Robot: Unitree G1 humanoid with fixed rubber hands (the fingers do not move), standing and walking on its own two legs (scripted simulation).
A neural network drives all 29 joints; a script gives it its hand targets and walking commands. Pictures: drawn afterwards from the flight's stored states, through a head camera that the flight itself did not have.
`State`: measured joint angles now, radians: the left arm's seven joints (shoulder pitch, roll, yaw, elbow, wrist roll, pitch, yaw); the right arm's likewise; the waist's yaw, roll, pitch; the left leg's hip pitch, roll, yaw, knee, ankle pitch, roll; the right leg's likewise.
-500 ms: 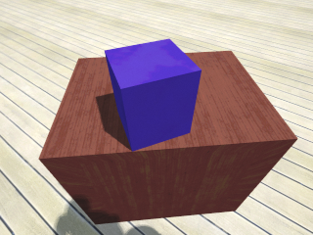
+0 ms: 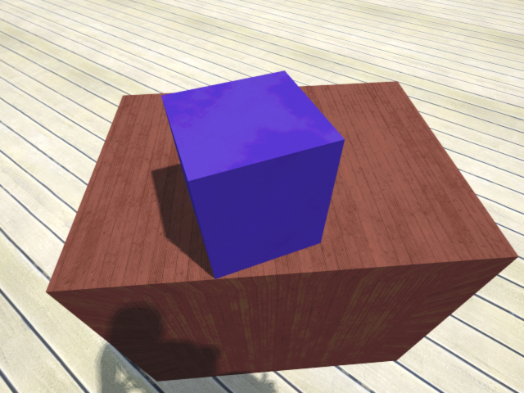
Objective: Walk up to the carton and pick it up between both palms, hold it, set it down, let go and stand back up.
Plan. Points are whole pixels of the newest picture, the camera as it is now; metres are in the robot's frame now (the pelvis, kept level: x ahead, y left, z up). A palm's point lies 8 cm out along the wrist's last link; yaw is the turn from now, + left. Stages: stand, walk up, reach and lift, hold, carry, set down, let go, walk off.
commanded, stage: stand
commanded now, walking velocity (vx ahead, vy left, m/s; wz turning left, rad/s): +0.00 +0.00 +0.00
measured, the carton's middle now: (249, 176) +0.45 +0.04 +0.08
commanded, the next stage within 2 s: none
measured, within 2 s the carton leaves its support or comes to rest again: neither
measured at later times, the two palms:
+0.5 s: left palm out of the picture +0.10 +0.24 -0.13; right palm out of the picture +0.10 -0.26 -0.13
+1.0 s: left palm out of the picture +0.05 +0.23 -0.13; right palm out of the picture +0.06 -0.26 -0.13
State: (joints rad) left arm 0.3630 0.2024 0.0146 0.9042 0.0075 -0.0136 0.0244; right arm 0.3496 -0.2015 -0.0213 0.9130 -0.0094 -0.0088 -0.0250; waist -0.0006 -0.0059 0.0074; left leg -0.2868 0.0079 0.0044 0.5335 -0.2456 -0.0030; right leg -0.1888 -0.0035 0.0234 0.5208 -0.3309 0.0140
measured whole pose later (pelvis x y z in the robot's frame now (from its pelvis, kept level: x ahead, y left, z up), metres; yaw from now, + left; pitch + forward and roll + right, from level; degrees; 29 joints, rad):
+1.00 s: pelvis +0.02 -0.01 +0.01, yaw +1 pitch -3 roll +0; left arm 0.29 0.21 0.00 0.95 0.00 0.00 0.03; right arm 0.27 -0.22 0.00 0.97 0.00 0.00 -0.04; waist 0.00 0.00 0.07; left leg -0.17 0.02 -0.01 0.47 -0.25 -0.02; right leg -0.05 0.01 0.01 0.42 -0.32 0.00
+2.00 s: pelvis +0.00 +0.00 +0.01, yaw +2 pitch -3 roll -1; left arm 0.32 0.18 -0.01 1.04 0.00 0.00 0.04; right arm 0.31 -0.18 0.01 1.05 0.00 -0.01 -0.05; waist 0.00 0.00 0.06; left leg -0.22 0.00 -0.04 0.47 -0.21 -0.01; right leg -0.10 0.00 -0.02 0.43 -0.29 0.01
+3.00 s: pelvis +0.00 +0.00 +0.01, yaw +3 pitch -2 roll +0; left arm 0.31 0.17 -0.01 1.06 0.00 0.00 0.04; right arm 0.30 -0.17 0.01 1.06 0.00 -0.01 -0.05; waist 0.00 0.00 0.06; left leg -0.22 -0.01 -0.05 0.47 -0.21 0.00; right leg -0.08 -0.02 -0.03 0.43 -0.30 0.01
